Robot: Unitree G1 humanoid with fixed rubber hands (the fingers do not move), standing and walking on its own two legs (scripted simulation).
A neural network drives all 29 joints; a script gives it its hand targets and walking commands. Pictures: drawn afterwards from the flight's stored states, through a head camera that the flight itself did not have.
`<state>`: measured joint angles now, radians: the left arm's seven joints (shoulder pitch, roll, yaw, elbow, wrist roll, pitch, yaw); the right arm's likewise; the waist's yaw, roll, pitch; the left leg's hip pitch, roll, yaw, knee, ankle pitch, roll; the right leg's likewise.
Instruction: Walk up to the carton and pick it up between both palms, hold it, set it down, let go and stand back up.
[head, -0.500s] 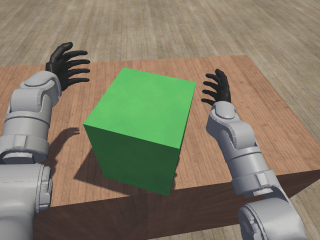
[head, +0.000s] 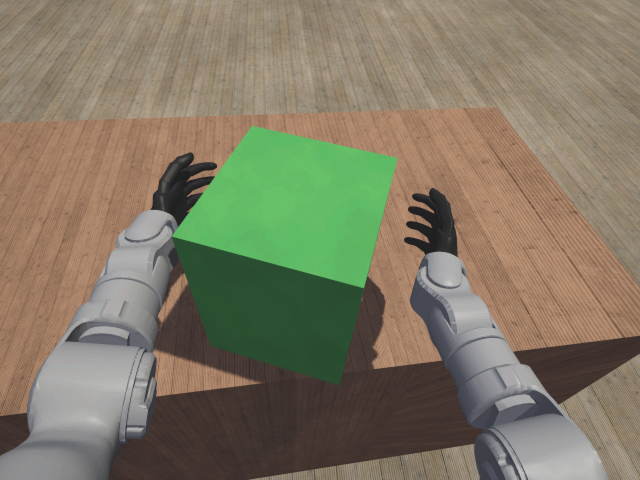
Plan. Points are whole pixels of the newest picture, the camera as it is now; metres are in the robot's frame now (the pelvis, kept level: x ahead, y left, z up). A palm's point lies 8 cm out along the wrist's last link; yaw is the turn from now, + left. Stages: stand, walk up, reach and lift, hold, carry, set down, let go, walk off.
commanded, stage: reach and lift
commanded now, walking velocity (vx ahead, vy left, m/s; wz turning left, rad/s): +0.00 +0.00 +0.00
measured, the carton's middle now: (296, 259) +0.42 +0.04 +0.03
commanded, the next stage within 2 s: none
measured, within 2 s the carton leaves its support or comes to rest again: neither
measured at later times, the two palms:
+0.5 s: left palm (178, 210) +0.45 +0.19 +0.10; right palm (420, 250) +0.39 -0.12 +0.08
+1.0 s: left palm (194, 211) +0.45 +0.17 +0.10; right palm (421, 252) +0.39 -0.12 +0.08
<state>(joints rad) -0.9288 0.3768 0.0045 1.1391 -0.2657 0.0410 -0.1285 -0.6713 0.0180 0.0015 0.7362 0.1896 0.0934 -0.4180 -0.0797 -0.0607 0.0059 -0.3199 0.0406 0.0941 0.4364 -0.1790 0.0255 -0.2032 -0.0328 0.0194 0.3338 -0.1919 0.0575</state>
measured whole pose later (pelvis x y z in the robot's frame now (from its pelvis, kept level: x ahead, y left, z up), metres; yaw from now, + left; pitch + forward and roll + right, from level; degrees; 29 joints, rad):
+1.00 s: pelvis +0.00 +0.01 +0.00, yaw +0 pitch +6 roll -3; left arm -0.97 0.25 0.10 1.11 0.00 0.05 -0.13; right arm -0.73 0.12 -0.21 0.88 -0.01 -0.08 -0.41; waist -0.08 -0.06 -0.02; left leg -0.41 0.05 0.08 0.52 -0.21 0.03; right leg -0.25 -0.03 0.01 0.34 -0.19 0.07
